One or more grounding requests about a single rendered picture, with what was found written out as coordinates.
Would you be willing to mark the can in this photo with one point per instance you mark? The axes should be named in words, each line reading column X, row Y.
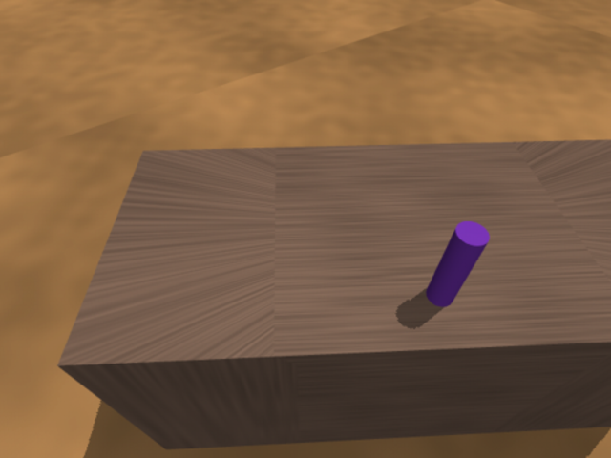
column 465, row 247

